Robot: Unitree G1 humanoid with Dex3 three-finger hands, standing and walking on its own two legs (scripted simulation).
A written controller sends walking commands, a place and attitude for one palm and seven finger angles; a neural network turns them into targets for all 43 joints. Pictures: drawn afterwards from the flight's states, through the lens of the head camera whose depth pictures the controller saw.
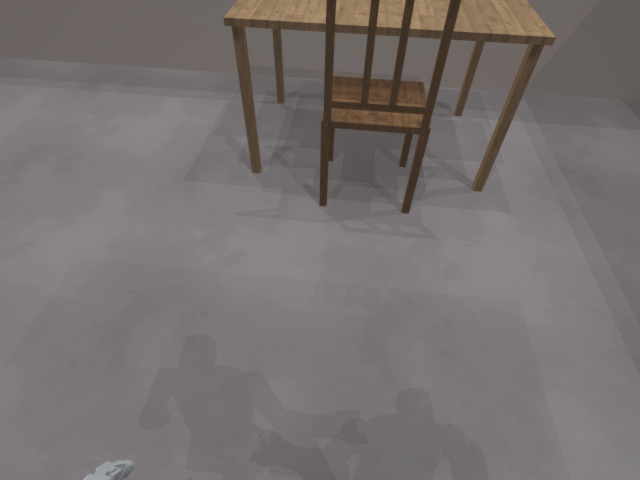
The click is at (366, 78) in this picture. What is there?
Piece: chair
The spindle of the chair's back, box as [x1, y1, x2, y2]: [361, 0, 379, 103]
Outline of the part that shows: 379,0 371,0 361,102 367,103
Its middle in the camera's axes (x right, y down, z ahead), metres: +0.16 -0.62 +1.30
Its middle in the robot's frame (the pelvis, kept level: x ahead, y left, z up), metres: +1.39 -0.10 -0.06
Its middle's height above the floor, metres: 0.71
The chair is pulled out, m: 0.00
